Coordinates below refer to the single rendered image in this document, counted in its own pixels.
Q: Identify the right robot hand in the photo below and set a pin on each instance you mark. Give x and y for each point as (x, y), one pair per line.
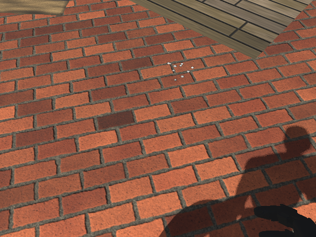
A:
(287, 216)

